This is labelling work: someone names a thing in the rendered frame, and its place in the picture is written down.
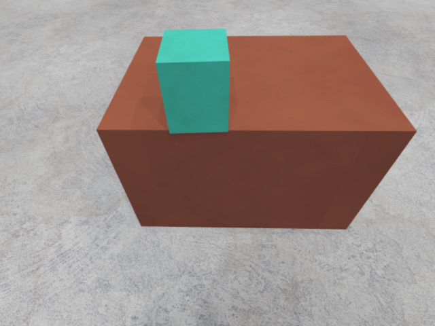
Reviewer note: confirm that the pedestal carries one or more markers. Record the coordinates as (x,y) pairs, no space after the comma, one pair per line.
(311,134)

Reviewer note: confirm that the carton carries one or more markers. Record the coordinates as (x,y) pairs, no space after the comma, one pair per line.
(193,69)

